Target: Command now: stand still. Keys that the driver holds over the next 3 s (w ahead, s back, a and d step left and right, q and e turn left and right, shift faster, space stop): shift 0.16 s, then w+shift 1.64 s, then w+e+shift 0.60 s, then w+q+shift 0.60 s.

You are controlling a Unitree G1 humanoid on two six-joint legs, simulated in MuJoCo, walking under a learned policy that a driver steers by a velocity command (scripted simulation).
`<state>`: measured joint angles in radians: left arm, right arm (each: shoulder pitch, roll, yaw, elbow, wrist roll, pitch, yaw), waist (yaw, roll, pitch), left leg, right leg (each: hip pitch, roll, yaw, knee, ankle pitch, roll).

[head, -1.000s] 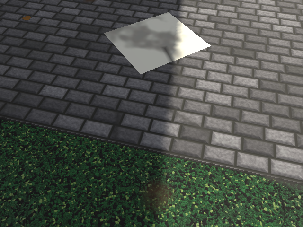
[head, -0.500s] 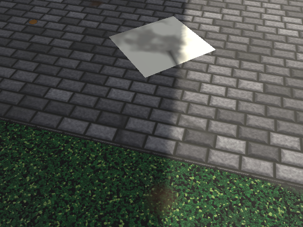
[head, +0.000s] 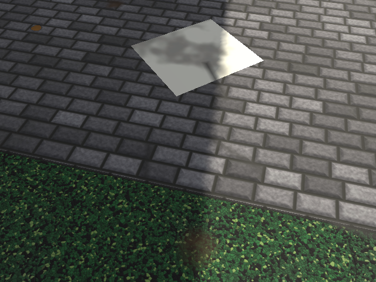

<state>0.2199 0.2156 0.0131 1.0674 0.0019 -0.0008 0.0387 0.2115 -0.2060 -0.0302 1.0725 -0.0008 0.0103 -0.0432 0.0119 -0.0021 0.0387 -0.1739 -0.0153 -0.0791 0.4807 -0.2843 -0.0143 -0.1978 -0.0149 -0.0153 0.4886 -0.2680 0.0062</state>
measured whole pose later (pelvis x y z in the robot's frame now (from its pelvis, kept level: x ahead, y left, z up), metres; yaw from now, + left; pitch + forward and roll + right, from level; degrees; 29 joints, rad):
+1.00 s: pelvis +0.42 -0.03 -0.02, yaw +0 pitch +1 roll -2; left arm 0.21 0.25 0.05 0.89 0.00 -0.11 -0.05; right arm 0.35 -0.24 -0.03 0.95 0.04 -0.13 -0.01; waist 0.01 0.02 0.04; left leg -0.33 0.07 -0.09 1.33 -0.32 0.11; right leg -0.40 0.05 -0.09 0.57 -0.19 -0.07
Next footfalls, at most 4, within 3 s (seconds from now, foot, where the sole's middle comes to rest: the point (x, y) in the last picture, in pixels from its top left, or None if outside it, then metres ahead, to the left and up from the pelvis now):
0.86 right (233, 278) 0.53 -0.12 -0.77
1.38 left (176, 167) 1.01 0.10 -0.77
1.88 right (220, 95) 1.49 -0.12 -0.77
2.34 left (195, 47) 1.93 0.01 -0.77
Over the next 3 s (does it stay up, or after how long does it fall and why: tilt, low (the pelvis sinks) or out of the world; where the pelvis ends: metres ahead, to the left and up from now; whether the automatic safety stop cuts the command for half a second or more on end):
stays up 2.17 -0.30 0.00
